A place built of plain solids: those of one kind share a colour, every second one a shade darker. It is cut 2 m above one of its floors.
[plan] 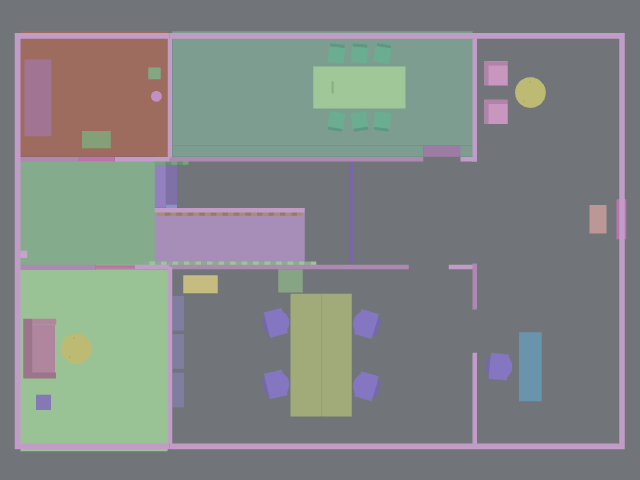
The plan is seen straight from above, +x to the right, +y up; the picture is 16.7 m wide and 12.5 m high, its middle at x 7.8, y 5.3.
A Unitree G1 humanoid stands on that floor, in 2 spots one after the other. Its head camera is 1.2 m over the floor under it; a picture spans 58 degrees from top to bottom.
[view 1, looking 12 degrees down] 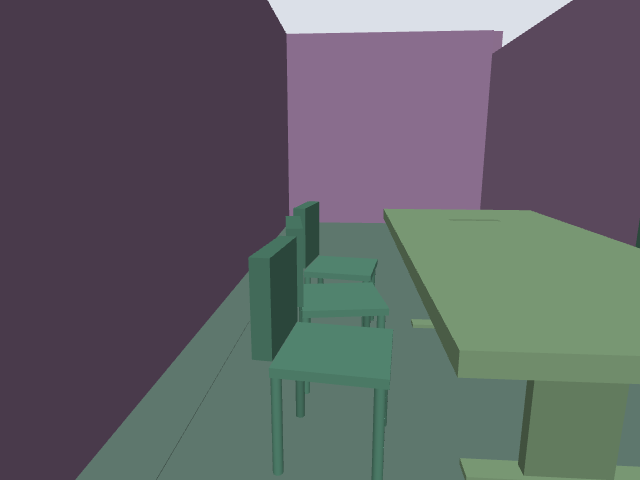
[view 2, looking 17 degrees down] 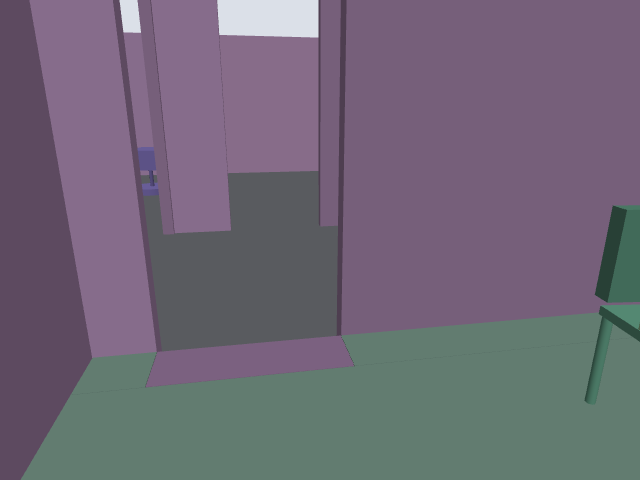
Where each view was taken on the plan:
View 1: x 10.98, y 8.46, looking -176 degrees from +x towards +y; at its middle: meet_level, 5.77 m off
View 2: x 10.98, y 9.54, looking -100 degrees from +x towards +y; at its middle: ground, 4.62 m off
